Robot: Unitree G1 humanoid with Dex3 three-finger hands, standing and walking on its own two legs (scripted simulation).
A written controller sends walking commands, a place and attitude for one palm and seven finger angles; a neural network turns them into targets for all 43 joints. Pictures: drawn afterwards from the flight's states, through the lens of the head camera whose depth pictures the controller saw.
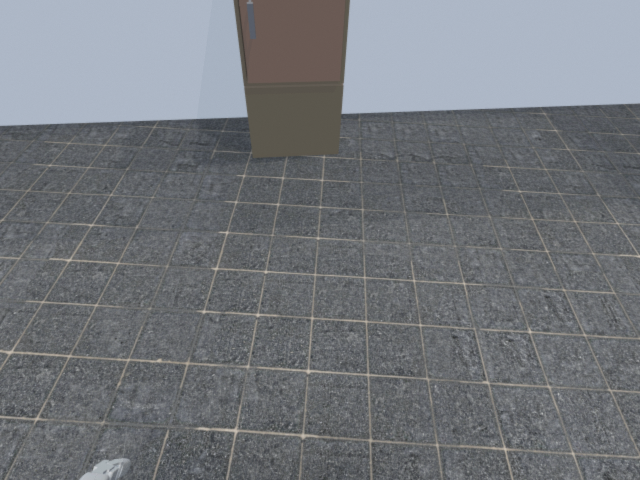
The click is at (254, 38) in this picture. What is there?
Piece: cupboard door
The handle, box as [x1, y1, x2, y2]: [247, 0, 255, 38]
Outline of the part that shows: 249,0 247,2 247,11 250,38 255,38 252,2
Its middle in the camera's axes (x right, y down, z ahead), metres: -0.28 -0.87 +1.53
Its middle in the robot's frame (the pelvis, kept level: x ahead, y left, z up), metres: +1.71 +0.35 -0.07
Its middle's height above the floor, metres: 0.70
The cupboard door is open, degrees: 0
